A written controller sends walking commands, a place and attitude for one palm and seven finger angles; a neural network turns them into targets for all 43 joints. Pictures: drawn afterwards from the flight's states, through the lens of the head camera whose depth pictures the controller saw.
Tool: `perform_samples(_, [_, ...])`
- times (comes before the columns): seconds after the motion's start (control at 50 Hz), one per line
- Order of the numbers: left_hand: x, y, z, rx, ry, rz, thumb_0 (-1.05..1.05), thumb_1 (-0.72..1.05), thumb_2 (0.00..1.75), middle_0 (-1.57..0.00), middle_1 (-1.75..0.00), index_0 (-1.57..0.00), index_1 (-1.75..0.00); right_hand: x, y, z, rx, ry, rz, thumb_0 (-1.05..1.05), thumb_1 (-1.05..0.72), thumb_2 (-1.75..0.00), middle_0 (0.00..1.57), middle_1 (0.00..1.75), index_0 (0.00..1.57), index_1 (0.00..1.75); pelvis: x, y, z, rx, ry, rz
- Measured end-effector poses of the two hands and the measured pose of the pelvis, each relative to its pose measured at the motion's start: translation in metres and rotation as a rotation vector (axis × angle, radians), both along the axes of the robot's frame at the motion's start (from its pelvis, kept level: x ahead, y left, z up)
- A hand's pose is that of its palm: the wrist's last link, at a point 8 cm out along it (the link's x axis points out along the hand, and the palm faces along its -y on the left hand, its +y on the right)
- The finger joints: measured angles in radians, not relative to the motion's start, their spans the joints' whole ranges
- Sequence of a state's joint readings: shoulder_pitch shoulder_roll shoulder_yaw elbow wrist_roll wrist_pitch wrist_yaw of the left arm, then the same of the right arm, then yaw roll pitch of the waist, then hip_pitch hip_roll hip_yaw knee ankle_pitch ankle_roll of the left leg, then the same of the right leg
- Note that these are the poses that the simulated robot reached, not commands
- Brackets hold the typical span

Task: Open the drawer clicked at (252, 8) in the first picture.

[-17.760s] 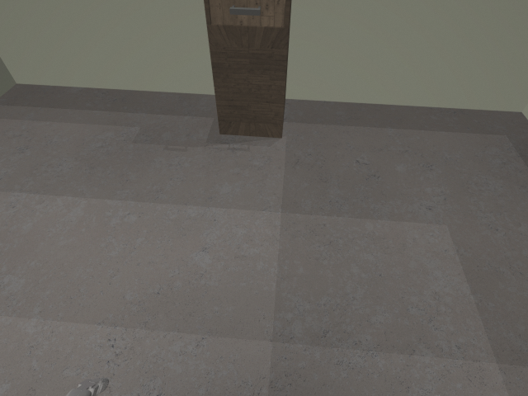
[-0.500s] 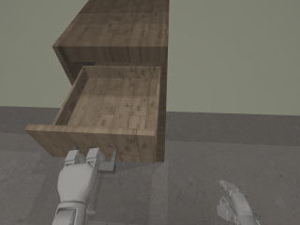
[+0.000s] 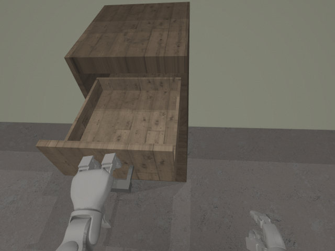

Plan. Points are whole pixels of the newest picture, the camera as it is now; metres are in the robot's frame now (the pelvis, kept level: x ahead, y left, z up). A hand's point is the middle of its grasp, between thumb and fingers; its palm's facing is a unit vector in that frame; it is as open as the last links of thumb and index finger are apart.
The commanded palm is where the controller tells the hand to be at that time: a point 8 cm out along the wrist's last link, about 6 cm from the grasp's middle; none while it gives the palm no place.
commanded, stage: lift the hand off the handle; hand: left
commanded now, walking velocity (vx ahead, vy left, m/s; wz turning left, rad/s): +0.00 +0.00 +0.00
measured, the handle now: (107, 176) +0.29 +0.20 +0.00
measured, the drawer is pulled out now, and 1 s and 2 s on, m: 0.30 0.30 0.30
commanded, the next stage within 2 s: draw the hand back to the body in 1.06 s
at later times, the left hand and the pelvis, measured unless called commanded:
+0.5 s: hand (94, 178) +0.25 +0.19 +0.08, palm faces +0.09 -0.13 -0.99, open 13.8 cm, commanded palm +0.22 +0.19 +0.13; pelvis +0.01 -0.01 +0.02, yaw +0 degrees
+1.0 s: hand (82, 160) +0.25 +0.19 +0.15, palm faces +0.15 -0.13 -0.98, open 13.9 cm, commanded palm +0.21 +0.19 +0.20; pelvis +0.01 +0.00 +0.03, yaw +0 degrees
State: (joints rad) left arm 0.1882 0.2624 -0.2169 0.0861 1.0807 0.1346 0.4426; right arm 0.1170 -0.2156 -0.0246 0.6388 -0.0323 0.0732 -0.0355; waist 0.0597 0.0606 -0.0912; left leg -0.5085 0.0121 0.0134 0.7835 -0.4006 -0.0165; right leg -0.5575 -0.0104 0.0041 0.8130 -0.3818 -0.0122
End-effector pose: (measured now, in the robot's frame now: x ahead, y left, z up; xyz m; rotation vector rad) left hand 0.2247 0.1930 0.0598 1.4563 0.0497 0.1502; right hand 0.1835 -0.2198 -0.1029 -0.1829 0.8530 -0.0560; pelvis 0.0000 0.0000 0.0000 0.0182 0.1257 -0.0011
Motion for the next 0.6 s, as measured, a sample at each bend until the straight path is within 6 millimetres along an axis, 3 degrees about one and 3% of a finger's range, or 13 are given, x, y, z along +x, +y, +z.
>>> perform_samples(0.24, [0.001, -0.002, 0.03, -0.018, 0.02, -0.008, -0.01, -0.49, 0.3, -0.32, -1.2, -0.35, -1.21, 0.025, 0.0, 0.021, 0.007, -0.061, 0.031, 0.01, -0.91, -0.9, 0.2, 0.29, 0.2, 0.3, 0.005, -0.006, 0.012, 0.006, -0.05, 0.003])
perform_samples(0.6, [-0.002, -0.003, 0.085, -0.026, -0.033, -0.03, -0.01, -0.49, 0.3, -0.32, -1.2, -0.32, -1.2, 0.05, 0.019, 0.037, 0.062, -0.093, 0.102, 0.01, -0.91, -0.9, 0.2, 0.29, 0.2, 0.3, 0.014, -0.006, 0.024, 0.003, -0.107, 0.004])
